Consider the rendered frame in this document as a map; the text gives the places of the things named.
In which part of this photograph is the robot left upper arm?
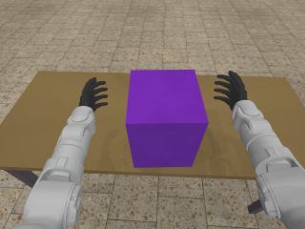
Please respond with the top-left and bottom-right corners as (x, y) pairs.
(9, 180), (82, 229)

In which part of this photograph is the robot right forearm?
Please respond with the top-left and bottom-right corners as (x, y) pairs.
(232, 99), (305, 176)

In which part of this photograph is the robot right upper arm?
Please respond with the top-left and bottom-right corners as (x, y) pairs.
(255, 166), (305, 229)

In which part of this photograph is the carton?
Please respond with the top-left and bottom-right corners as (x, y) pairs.
(125, 70), (209, 168)

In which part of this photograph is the robot left forearm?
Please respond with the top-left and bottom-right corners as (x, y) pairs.
(23, 106), (96, 221)

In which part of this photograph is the right robot hand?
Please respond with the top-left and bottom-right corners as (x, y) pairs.
(213, 71), (248, 110)

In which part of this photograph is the table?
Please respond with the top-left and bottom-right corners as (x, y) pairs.
(0, 71), (305, 214)

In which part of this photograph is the left robot hand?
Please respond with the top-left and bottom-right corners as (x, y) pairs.
(79, 77), (109, 112)

